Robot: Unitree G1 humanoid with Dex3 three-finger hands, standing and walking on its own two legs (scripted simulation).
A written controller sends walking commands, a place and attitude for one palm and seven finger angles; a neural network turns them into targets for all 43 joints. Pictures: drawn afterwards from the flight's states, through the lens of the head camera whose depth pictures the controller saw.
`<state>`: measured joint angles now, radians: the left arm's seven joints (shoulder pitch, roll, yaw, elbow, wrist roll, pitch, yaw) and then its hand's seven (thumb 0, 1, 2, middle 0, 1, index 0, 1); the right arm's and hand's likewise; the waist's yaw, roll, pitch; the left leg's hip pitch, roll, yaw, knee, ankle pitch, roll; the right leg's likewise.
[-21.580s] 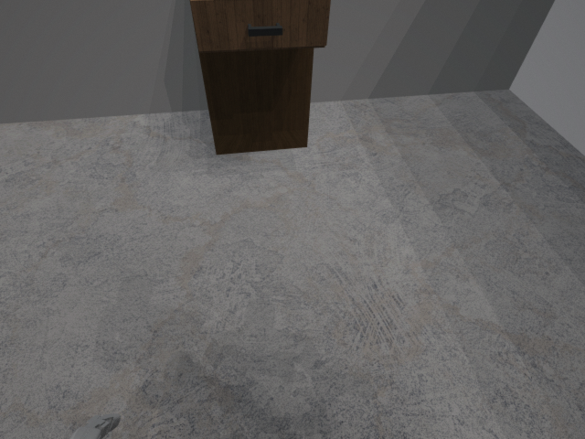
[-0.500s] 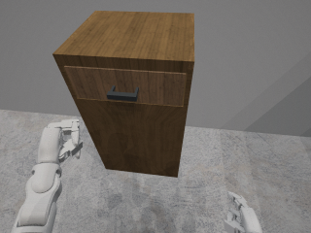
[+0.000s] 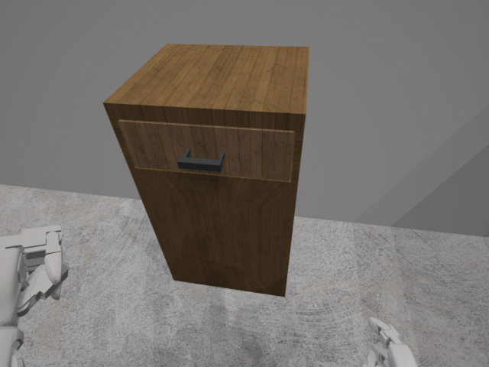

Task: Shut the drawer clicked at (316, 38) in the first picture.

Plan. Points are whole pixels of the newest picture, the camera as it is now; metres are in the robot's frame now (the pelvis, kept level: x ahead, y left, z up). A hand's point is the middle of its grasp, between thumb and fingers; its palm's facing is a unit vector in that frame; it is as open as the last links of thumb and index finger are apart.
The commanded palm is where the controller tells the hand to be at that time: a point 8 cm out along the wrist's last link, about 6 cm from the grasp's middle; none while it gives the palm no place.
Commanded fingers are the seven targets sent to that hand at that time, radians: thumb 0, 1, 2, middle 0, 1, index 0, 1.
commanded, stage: draw the hand back to the body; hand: left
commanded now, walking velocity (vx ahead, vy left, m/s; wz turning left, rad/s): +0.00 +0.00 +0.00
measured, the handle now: (202, 159) +0.61 +0.20 +0.00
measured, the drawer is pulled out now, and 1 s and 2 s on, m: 0.00 0.00 0.00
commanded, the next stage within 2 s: step back with the hand held close in 0.10 s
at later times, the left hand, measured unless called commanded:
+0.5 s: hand (70, 278) +0.17 +0.25 +0.15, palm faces +0.32 -0.82 -0.48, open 3.2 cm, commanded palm +0.11 +0.29 +0.17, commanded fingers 0.00 0.90 0.90 -1.40 -1.60 -1.40 -1.60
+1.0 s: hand (38, 320) +0.12 +0.25 +0.15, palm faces +0.35 -0.80 -0.49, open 3.2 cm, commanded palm +0.05 +0.29 +0.17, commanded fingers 0.00 0.90 0.90 -1.40 -1.60 -1.40 -1.60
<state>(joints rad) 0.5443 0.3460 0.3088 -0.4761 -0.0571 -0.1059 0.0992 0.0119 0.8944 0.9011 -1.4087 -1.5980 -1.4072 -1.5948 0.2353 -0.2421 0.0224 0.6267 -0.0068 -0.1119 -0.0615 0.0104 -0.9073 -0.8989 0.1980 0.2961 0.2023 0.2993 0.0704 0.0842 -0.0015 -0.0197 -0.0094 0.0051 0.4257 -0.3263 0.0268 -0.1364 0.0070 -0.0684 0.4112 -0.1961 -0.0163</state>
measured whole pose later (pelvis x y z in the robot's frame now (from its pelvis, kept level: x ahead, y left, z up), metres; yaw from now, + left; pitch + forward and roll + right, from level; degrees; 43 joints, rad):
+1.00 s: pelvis -0.08 +0.01 -0.01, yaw +0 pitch +1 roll +0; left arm 0.61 0.38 0.38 -0.57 0.00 -0.26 0.13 0.01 0.89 0.90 -1.41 -1.60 -1.41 -1.59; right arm 0.22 -0.22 -0.01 0.55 0.00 -0.07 -0.07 0.01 -0.91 -0.90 0.20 0.30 0.20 0.30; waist -0.01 -0.02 0.02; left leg -0.35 -0.05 0.02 0.60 -0.28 0.06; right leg -0.44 -0.02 0.00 0.56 -0.14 0.02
